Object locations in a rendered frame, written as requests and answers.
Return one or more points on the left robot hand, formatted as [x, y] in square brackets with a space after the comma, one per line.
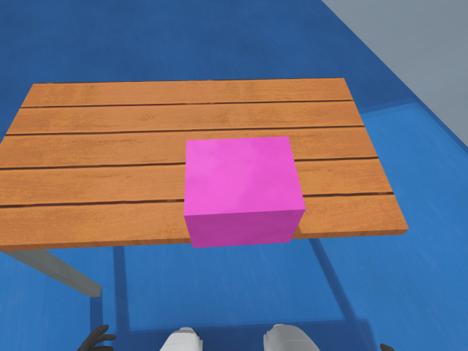
[97, 336]

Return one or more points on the right robot thigh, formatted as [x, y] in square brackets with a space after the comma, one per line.
[288, 338]

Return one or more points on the table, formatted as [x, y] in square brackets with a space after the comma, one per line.
[96, 164]

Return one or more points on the left robot thigh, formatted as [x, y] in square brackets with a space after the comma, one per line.
[183, 340]

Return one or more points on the robot thigh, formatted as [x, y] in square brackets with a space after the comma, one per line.
[183, 340]
[288, 338]

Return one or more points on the carton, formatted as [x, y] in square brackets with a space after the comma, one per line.
[241, 191]

